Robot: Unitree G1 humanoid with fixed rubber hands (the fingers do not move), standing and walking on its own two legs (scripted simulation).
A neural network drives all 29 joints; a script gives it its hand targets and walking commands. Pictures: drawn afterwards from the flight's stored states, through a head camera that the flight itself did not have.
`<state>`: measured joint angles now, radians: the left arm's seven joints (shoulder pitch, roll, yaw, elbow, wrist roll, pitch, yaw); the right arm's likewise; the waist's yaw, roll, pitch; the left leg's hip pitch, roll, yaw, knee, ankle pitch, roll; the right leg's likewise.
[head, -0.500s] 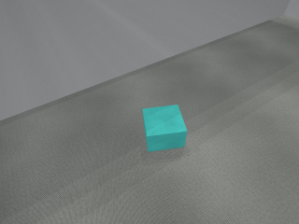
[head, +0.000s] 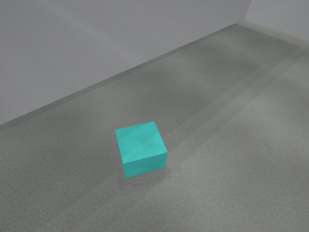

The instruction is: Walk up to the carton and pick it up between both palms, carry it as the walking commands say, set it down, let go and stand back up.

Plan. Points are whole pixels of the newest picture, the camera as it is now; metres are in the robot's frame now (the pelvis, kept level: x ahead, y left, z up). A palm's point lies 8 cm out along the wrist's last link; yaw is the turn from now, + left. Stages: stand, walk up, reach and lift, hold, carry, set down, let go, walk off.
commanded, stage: walk up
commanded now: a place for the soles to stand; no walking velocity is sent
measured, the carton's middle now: (140, 148) +0.81 +0.05 -0.66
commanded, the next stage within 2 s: none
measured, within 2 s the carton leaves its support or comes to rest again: neither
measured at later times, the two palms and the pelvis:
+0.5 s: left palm (25, 202) +0.25 +0.35 -0.08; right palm (255, 212) +0.22 -0.30 -0.11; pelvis +0.18 +0.02 -0.01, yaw -2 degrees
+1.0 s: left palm (48, 156) +0.41 +0.36 -0.11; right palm (228, 180) +0.33 -0.26 -0.13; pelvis +0.29 +0.05 -0.02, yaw -4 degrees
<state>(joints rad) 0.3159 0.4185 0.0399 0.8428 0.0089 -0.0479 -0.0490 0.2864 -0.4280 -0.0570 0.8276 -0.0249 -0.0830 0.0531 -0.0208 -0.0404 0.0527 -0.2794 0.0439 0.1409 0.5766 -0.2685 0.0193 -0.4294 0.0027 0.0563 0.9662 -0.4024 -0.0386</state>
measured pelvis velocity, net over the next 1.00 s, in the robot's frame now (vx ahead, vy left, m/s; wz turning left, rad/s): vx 0.29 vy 0.05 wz -0.08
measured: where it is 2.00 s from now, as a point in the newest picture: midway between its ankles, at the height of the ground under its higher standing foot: outside the picture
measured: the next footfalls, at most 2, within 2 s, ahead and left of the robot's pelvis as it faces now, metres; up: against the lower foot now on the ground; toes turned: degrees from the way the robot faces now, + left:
right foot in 0.16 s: +0.18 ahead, -0.13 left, +0.00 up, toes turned -5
left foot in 0.50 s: +0.36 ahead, +0.18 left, +0.00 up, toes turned -1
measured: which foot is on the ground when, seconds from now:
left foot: down 0.00-0.16, up 0.18-0.48, down 0.50-1.00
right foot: up 0.00-0.14, down 0.16-0.50, up 0.52-0.70, down 0.72-1.00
